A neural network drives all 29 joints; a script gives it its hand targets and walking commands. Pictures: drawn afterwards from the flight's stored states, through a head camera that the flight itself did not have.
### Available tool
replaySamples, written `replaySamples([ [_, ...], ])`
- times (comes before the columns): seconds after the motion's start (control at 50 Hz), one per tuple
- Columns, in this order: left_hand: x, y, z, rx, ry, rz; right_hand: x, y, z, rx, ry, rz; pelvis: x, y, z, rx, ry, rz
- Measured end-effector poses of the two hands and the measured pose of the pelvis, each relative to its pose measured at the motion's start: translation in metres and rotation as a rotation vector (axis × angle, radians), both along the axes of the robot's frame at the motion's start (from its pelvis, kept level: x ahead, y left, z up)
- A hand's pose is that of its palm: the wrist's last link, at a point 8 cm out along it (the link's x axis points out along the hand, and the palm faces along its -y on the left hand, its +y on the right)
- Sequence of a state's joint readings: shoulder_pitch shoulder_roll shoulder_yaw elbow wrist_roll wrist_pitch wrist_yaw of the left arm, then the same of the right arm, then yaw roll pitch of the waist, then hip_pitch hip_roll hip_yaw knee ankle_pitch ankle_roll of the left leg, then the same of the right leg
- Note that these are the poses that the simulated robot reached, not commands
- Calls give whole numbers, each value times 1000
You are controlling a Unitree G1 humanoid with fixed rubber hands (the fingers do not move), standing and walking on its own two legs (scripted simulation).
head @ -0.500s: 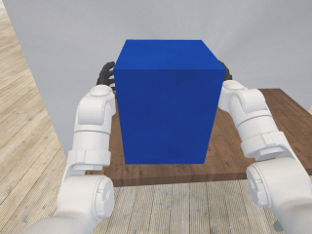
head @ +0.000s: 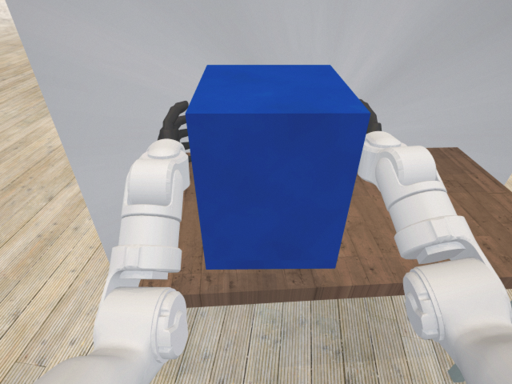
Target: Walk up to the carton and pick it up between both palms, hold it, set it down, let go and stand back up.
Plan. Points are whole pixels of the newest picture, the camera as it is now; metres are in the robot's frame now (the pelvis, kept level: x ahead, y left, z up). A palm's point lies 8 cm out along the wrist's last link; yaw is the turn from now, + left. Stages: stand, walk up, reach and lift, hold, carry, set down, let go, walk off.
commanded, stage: hold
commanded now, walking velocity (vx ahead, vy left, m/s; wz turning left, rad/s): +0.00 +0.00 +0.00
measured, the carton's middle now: (269, 164) +0.39 -0.02 +0.21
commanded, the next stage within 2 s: set down in 0.10 s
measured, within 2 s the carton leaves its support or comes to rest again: neither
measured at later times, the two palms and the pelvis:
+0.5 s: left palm (179, 150) +0.42 +0.12 +0.23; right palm (358, 156) +0.40 -0.17 +0.22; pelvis +0.00 +0.00 +0.00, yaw +0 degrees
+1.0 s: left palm (174, 164) +0.45 +0.14 +0.18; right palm (338, 157) +0.44 -0.15 +0.20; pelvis +0.02 +0.01 +0.00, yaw +0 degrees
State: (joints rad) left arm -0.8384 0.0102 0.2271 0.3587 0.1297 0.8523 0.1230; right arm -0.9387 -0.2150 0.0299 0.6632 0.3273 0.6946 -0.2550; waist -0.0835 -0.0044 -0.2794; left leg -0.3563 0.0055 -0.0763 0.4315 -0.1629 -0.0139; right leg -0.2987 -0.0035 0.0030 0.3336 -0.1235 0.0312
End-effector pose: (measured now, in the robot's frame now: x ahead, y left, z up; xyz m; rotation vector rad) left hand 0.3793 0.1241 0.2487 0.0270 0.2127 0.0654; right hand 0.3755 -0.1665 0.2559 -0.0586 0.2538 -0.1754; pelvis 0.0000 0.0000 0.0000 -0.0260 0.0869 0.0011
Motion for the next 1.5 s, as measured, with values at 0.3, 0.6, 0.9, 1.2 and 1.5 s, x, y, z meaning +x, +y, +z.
replaySamples([
  [0.3, 6, 2, 14, -22, -80, 2, 5, 2, 12, 62, -88, -10, 2, 0, 0, -1, 3, 0],
  [0.6, 51, 3, -40, -11, -47, -26, 41, 3, -46, 102, -73, -53, 1, 0, 0, -1, -1, 0],
  [0.9, 68, 16, -52, -51, -92, -13, 62, 17, -39, 136, -127, -53, 20, 6, 2, -8, 26, -1],
  [1.2, 77, 6, -83, -42, -40, -41, 60, 7, -92, 176, -82, -93, 25, 5, 2, -7, 33, -1],
  [1.5, 77, 3, -101, -28, 8, -79, 51, 4, -102, 181, -42, -133, 21, 6, 2, -8, 28, -1],
])
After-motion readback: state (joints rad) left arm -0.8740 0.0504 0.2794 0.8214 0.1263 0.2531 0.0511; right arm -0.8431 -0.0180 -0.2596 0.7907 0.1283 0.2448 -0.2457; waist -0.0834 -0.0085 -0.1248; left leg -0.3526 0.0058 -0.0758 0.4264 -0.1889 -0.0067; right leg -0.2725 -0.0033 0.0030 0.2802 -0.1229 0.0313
